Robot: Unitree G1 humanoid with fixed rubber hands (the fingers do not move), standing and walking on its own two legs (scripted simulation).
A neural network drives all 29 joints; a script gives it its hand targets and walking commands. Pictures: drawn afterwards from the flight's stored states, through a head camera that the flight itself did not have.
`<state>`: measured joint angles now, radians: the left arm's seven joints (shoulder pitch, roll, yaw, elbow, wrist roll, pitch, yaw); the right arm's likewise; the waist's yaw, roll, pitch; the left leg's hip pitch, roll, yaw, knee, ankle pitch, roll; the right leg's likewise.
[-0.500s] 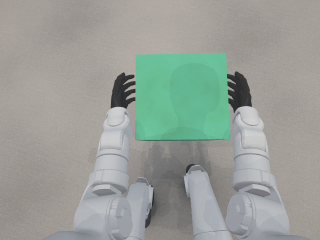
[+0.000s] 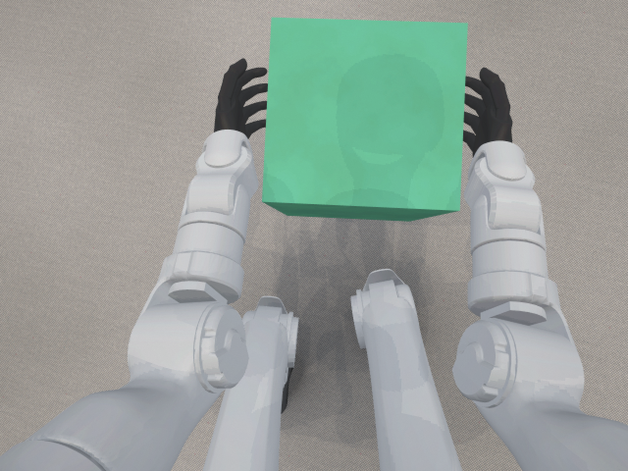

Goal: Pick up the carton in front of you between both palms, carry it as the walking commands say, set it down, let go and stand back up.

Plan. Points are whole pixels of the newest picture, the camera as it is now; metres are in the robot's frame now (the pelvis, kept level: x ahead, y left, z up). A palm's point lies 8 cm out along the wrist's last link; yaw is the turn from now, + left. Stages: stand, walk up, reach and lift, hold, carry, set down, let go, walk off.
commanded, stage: set down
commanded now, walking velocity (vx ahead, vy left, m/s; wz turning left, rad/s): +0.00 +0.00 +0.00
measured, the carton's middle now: (356, 142) +0.48 -0.11 -0.18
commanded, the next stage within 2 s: none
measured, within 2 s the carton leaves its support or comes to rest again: rests again in 1.16 s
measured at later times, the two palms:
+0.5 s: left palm (275, 142) +0.52 +0.01 -0.25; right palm (466, 158) +0.44 -0.28 -0.25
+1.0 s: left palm (273, 150) +0.52 +0.02 -0.29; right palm (453, 167) +0.44 -0.27 -0.30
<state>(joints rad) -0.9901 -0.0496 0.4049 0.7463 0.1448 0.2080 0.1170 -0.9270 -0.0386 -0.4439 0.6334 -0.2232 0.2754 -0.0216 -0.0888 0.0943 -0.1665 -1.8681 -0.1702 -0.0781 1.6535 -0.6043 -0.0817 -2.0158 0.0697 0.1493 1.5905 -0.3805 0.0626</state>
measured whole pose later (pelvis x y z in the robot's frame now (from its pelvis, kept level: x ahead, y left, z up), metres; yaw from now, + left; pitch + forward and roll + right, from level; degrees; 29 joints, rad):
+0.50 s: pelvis -0.02 +0.01 -0.10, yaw +1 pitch +47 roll +4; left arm -1.33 0.07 0.30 0.91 0.09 0.21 0.18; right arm -1.21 -0.16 -0.50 0.76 -0.18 0.27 -0.02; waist -0.15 0.10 0.09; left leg -2.17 -0.24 -0.07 1.98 -0.64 -0.11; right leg -2.30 0.08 0.15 1.89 -0.40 0.10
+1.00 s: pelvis -0.02 +0.02 -0.12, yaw +2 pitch +44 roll +0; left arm -1.45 0.13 0.18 1.05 0.06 0.20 0.19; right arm -1.25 -0.21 -0.53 0.88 -0.16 0.22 0.03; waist -0.18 0.11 0.20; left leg -2.23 -0.26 -0.08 2.09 -0.63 -0.09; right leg -2.32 -0.01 0.09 1.98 -0.43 0.09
